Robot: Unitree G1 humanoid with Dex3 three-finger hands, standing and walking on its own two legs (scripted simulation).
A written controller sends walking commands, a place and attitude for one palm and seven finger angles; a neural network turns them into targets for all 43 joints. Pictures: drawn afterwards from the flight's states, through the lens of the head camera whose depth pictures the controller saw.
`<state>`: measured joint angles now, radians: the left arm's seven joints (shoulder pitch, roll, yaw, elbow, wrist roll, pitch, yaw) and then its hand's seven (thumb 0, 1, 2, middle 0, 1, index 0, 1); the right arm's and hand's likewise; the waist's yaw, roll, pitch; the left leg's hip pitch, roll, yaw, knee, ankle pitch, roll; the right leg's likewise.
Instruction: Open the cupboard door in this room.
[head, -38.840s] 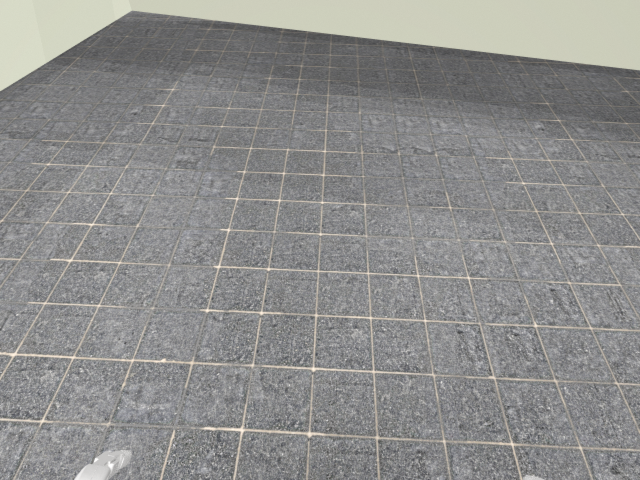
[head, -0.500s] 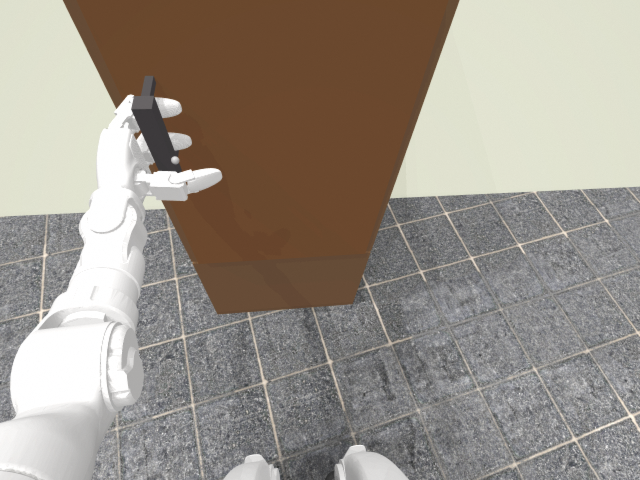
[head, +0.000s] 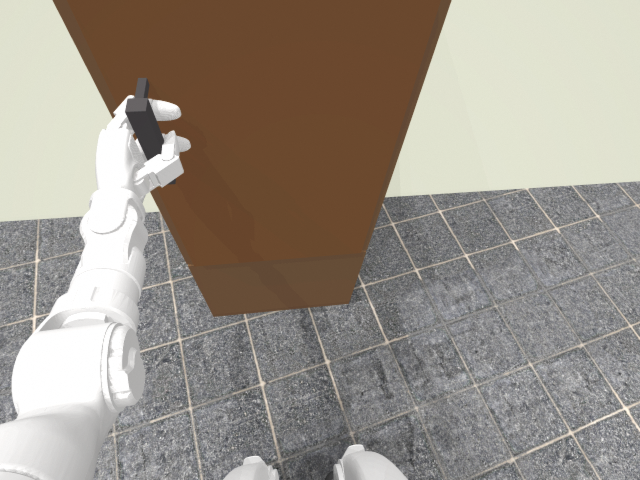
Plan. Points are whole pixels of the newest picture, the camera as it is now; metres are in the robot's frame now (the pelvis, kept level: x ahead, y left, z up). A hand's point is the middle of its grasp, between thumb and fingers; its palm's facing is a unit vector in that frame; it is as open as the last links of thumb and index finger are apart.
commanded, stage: pull the door open along its arc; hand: left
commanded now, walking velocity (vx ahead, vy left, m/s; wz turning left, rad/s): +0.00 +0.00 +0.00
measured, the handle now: (155, 133) +0.54 +0.17 +0.09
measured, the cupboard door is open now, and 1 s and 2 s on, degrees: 0 42 46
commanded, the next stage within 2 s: open thumb and fingers to let go in 1.04 s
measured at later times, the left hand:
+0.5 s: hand (189, 224) +0.40 +0.12 +0.09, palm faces +0.01 -1.00 +0.05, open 5.8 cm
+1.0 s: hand (289, 316) +0.28 +0.02 +0.09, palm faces +0.32 -0.95 -0.03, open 6.0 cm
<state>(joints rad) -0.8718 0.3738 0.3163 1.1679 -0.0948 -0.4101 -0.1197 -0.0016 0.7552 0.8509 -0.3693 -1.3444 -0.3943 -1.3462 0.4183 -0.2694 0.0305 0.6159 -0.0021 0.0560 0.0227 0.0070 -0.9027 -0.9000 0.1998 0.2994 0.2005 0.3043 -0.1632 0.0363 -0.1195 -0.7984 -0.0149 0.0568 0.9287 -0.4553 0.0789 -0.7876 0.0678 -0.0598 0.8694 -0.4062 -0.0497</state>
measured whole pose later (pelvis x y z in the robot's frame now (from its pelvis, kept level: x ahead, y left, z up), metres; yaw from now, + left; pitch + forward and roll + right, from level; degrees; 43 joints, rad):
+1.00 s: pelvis +0.00 -0.05 +0.01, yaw +4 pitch +7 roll +1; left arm 0.11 -0.08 -0.29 0.05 0.04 -0.07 0.55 0.00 0.69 0.73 -0.34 -1.33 -0.36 -1.35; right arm 0.19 -0.16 0.03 0.53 -0.04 0.04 0.06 0.01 -0.90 -0.90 0.20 0.30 0.20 0.30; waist -0.02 0.05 -0.13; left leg -0.53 -0.03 0.00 0.83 -0.42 0.01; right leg -0.52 0.06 -0.11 0.83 -0.43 -0.11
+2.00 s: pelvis +0.01 -0.09 +0.01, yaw +4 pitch +8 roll +3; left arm 0.24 -0.07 -0.26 -0.06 0.03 -0.13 0.49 -0.01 -0.49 0.30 -0.36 -0.69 -0.38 -0.70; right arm 0.19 -0.21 0.01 0.53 -0.04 0.00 0.01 0.01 -0.90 -0.90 0.20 0.30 0.20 0.30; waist -0.01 0.04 -0.11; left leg -0.53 -0.05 -0.08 0.81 -0.40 -0.01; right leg -0.53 0.08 -0.12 0.82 -0.44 -0.14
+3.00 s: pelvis -0.01 +0.00 +0.00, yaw +0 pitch +7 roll -1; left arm 0.56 0.06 -0.35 -0.33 0.03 -0.23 0.14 -0.01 -0.50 0.30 -0.22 -0.33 -0.23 -0.33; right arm 0.27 -0.21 0.04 0.35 0.00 -0.01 0.04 0.02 -0.90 -0.90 0.20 0.30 0.20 0.30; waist 0.00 0.05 -0.11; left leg -0.60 -0.07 0.02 0.96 -0.49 0.07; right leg -0.61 0.05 -0.04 0.94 -0.47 -0.05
